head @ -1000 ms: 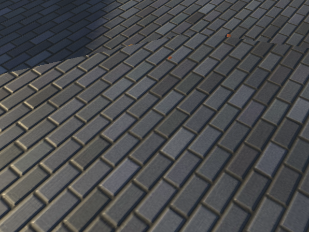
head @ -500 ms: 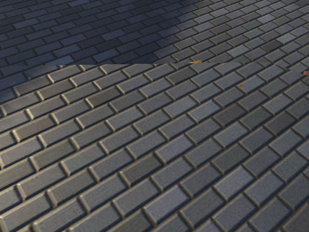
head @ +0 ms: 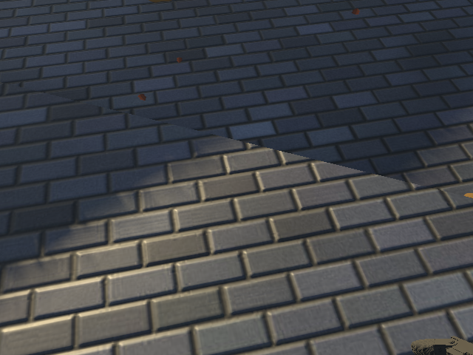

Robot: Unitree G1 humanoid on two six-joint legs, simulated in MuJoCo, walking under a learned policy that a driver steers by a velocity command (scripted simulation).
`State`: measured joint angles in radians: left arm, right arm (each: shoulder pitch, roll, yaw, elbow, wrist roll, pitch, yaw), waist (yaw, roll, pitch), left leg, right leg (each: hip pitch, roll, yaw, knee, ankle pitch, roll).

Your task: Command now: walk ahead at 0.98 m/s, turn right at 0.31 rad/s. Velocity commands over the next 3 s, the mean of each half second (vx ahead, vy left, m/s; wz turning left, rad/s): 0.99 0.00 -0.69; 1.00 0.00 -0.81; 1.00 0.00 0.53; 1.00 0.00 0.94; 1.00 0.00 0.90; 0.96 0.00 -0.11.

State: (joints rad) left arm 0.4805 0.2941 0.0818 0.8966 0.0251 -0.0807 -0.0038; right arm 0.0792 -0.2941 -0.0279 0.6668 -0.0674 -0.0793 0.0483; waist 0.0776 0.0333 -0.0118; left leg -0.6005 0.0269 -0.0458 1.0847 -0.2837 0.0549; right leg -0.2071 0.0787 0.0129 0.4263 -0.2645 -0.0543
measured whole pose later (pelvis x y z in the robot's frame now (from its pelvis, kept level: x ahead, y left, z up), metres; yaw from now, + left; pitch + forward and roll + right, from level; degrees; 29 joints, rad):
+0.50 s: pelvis +0.43 -0.01 -0.02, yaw -22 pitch +2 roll +2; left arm -0.01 0.34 0.06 0.63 0.03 -0.01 -0.09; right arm 0.51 -0.31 -0.06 0.90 -0.02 -0.11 -0.01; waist -0.07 -0.03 0.02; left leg 0.18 0.00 0.26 0.21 -0.42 -0.04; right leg -0.81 -0.06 -0.11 0.90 -0.02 -0.13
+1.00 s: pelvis +0.85 -0.24 -0.02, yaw -47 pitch +2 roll +0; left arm 0.46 0.34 0.06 0.82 0.01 -0.07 -0.01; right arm 0.02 -0.27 0.02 0.59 -0.03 -0.06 0.02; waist 0.10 0.00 0.03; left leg -0.61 0.03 0.00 0.57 0.00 0.03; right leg 0.17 0.16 0.22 0.31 -0.43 -0.16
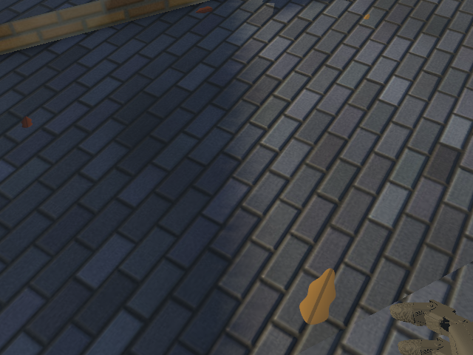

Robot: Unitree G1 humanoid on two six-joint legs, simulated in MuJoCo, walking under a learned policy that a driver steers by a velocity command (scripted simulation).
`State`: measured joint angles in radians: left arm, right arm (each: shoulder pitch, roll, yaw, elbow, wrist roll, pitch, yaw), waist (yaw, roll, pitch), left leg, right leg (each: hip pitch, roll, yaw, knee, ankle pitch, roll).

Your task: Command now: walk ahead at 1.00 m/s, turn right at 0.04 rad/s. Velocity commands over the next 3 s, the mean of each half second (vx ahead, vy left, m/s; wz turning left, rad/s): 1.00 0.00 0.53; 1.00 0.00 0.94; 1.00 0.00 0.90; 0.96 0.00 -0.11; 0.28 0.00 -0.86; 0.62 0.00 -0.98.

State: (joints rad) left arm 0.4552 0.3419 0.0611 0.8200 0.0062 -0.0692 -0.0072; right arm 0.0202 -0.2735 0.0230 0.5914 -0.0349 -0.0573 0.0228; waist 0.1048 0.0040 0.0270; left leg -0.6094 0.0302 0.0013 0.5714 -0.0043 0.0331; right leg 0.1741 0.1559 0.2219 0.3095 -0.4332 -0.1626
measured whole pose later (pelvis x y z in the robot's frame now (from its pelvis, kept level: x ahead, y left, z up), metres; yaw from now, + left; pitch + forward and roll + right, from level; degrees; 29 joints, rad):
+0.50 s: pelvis +0.47 +0.05 -0.03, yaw +19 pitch +3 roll +0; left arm -0.14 0.27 0.00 0.58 0.04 -0.09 -0.04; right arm 0.64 -0.30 -0.06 0.91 -0.02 -0.06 -0.01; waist -0.22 -0.01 -0.02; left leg 0.14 -0.11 -0.34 0.53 -0.67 0.11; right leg -0.61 -0.04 0.10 0.52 0.32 0.00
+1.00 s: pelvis +0.89 +0.18 -0.18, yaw +47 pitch +0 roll -1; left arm 0.49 0.23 0.02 0.93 0.04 -0.06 0.03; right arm 0.00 -0.33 -0.03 0.69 -0.02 -0.01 0.05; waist 0.04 0.04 0.06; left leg -0.49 -0.12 0.13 0.77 -0.32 0.24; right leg -0.14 -0.02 -0.16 1.33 -0.46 0.05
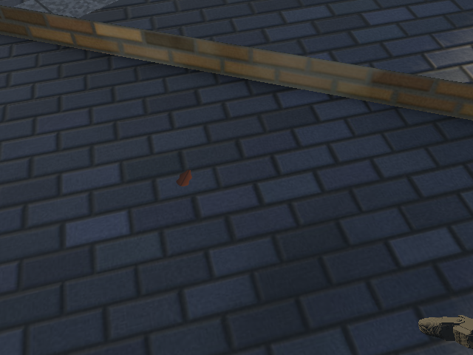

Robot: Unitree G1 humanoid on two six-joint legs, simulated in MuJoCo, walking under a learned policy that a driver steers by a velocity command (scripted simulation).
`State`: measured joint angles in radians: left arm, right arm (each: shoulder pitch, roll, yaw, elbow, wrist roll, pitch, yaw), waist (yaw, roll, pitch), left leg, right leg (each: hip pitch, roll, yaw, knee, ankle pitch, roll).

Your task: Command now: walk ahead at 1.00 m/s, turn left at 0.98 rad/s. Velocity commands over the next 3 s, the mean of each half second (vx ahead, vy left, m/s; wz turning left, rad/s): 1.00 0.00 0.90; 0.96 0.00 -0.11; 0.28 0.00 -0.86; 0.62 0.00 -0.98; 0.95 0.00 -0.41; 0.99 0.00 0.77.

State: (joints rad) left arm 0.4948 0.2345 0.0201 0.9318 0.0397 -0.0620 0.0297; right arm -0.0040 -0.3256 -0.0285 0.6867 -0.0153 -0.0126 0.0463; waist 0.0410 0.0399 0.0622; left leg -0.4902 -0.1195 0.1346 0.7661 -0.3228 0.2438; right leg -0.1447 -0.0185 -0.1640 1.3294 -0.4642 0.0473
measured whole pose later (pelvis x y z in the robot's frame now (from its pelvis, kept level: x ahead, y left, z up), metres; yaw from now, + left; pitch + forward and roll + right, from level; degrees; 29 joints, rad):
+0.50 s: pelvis +0.44 -0.05 +0.04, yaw +26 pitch +1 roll -1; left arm 0.35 0.29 0.05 0.79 0.05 -0.07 0.00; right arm 0.19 -0.37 -0.06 0.70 -0.04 -0.04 0.05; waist 0.03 0.05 0.00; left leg -0.54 -0.04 -0.06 1.28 -0.29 0.12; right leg -0.22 -0.03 -0.06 0.49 -0.28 0.03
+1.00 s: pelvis +0.83 +0.15 +0.05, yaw +21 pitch +0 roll +1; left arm 0.22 0.31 0.05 0.79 0.02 -0.01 -0.04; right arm 0.40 -0.29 -0.05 0.86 -0.02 -0.11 0.00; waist -0.02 -0.04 0.04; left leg -0.05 -0.05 0.17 0.33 -0.29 0.07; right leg -0.67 -0.10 -0.01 1.15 -0.18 -0.06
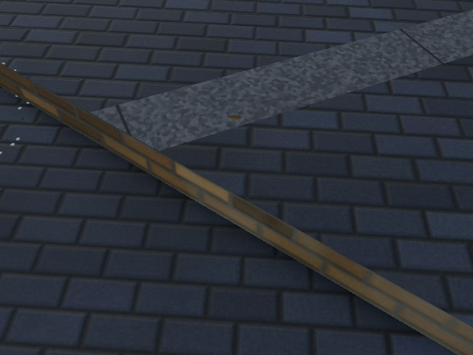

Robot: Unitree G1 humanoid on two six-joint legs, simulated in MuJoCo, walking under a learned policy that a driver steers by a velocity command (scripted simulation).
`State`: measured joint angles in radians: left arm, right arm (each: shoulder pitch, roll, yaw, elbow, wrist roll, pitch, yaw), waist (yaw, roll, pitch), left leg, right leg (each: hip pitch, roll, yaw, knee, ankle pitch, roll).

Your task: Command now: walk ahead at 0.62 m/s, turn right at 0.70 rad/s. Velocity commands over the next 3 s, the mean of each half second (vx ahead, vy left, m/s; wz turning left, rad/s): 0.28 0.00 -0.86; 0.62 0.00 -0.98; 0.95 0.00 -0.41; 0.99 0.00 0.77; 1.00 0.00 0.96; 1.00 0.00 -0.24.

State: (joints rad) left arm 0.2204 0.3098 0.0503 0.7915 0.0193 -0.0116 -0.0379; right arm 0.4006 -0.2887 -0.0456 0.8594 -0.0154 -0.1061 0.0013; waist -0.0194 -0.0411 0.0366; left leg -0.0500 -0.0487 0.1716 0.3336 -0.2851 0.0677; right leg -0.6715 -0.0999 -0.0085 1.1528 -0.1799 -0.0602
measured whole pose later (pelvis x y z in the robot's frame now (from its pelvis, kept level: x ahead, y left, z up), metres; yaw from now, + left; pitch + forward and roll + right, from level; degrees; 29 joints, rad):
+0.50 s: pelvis +0.26 +0.00 -0.01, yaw -27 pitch +1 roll +1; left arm 0.28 0.32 0.09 0.75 0.00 0.04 0.00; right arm 0.04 -0.27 -0.01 0.65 -0.03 0.04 -0.04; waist 0.08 0.01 0.11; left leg -0.62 0.04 -0.17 0.98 -0.29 -0.08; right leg -0.32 0.24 0.19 0.43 -0.07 -0.14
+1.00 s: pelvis +0.43 -0.04 +0.00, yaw -56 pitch +2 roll +1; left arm 0.11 0.37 0.06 0.64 0.04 0.03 -0.09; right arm 0.40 -0.32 -0.04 0.77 -0.04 -0.08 0.00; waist -0.07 -0.08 -0.04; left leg 0.02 -0.01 0.14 0.24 -0.30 0.01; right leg -0.77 -0.03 0.06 1.18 -0.08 0.00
